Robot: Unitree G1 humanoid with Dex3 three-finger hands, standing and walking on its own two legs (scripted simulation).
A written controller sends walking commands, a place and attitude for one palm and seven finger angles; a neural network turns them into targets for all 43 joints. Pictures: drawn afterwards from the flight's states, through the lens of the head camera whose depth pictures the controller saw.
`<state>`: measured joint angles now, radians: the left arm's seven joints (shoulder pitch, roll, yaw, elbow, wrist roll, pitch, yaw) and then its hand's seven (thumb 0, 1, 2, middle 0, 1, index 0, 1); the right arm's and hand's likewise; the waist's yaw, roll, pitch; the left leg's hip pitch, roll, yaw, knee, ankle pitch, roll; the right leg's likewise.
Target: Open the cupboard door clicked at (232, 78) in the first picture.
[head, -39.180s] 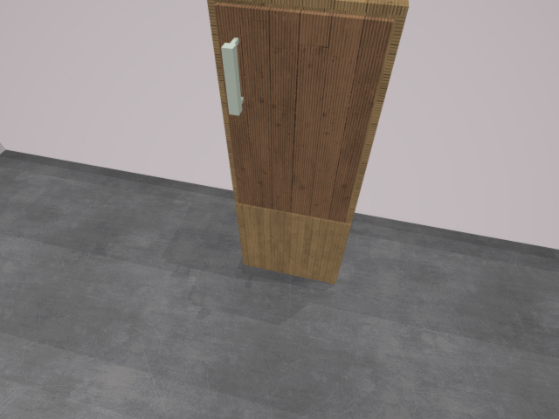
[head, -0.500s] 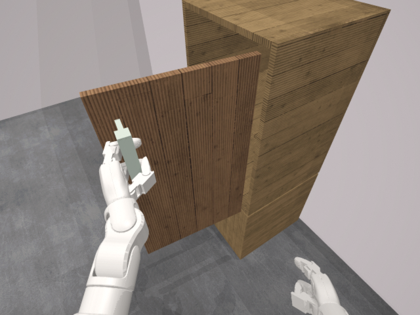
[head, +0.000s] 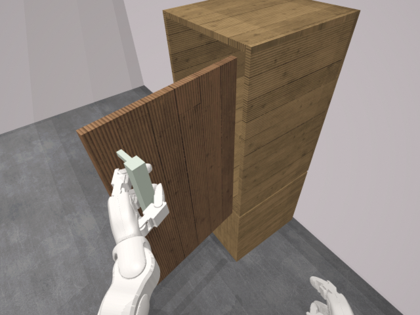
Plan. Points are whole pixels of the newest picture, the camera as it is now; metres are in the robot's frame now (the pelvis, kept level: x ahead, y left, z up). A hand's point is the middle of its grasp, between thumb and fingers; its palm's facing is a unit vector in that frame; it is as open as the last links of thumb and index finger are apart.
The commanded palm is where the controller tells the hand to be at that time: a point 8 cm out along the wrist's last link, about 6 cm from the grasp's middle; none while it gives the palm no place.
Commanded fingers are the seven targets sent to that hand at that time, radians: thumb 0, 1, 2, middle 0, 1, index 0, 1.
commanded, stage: open thumb and fingers to let go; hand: left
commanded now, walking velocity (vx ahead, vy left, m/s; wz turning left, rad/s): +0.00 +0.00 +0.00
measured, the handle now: (138, 186) +0.32 +0.15 +0.12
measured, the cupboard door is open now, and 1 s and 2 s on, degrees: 100 100 100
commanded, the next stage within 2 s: slide the hand sideways off the handle in 0.84 s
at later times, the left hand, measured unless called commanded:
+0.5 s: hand (159, 204) +0.28 +0.11 +0.12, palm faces +0.40 -0.92 +0.01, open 11.9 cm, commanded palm +0.23 +0.14 +0.12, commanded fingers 0.00 -0.50 0.30 -0.28 -1.05 -0.28 -1.05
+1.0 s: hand (157, 207) +0.27 +0.11 +0.12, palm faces +0.33 -0.94 -0.02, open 14.9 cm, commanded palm +0.23 +0.14 +0.12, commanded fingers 0.00 -0.50 0.30 -0.15 -0.30 -0.15 -0.30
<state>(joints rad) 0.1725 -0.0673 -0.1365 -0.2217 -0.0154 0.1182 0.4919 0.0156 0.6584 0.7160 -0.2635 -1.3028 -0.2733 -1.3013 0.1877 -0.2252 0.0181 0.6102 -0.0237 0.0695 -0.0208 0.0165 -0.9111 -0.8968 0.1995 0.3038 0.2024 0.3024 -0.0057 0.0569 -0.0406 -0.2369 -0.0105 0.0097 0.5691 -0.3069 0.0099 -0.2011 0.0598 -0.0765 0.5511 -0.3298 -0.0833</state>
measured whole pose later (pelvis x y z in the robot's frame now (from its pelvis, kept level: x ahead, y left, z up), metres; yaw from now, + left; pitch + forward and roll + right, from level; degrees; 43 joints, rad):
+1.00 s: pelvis -0.02 +0.02 +0.00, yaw +1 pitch -3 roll +0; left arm 0.01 -0.06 -0.20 -0.08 0.04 0.14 0.48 -0.01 -0.50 0.30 -0.36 -0.62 -0.35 -0.62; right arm 0.12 -0.18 0.05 0.62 -0.01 0.11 -0.01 0.02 -0.91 -0.90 0.20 0.30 0.20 0.30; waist 0.02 0.04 -0.02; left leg -0.27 -0.04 0.00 0.60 -0.28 0.04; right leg -0.23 0.03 -0.09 0.58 -0.31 -0.06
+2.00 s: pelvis +0.00 +0.01 -0.01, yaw +1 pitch +2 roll +0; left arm 0.57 0.20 0.05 -0.46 -0.23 -0.02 -0.13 -0.01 -0.50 0.30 -0.15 -0.30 -0.15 -0.30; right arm 0.24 -0.23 0.06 0.47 0.04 -0.09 -0.04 0.02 -0.91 -0.90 0.20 0.30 0.21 0.30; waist 0.03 0.06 -0.09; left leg -0.37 -0.02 0.00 0.72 -0.37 0.02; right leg -0.33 0.05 -0.10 0.68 -0.39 -0.07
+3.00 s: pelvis -0.01 +0.04 +0.01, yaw +0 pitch -3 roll -1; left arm 0.56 0.30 0.17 -0.46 -0.08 -0.04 0.09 -0.01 -0.16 0.44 -0.16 -0.30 -0.16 -0.30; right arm 0.21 -0.22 0.07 0.58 0.01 -0.14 -0.07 0.02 -0.91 -0.90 0.20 0.30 0.21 0.30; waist 0.06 0.06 0.01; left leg -0.18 -0.04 0.02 0.50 -0.26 0.06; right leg -0.13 0.03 -0.06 0.45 -0.27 -0.03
